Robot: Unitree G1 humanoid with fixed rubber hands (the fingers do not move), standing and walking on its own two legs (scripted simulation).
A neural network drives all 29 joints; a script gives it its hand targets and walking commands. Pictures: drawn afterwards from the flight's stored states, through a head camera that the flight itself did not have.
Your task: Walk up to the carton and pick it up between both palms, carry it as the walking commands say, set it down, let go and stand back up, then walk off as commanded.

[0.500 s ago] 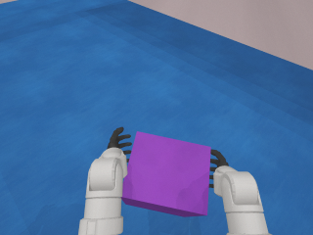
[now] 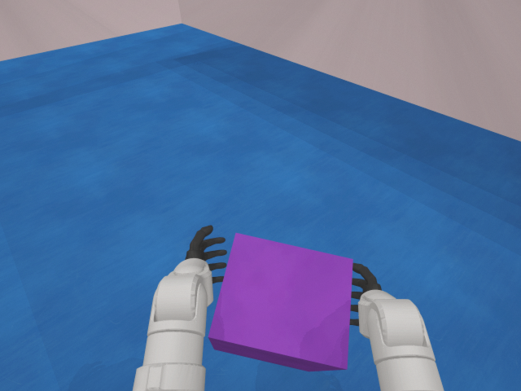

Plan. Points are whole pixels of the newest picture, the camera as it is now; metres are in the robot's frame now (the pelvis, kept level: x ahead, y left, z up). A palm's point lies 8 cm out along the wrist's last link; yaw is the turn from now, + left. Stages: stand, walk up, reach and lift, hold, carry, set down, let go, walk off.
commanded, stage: carry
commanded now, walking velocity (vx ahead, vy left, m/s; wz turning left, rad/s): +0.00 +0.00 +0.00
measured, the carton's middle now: (276, 309) +0.30 +0.00 -0.05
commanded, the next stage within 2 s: hold in 1.06 s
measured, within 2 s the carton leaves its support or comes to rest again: neither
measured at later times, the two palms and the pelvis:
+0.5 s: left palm (199, 255) +0.34 +0.13 +0.05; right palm (365, 287) +0.30 -0.14 +0.02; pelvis +0.04 +0.00 +0.00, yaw +0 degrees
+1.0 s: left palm (198, 263) +0.33 +0.13 +0.04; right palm (364, 291) +0.30 -0.14 +0.02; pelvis +0.04 +0.00 +0.00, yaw +0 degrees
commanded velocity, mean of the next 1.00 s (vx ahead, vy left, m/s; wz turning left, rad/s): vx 0.00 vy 0.00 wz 0.00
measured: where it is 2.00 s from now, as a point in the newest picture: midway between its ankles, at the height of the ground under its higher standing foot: outside the picture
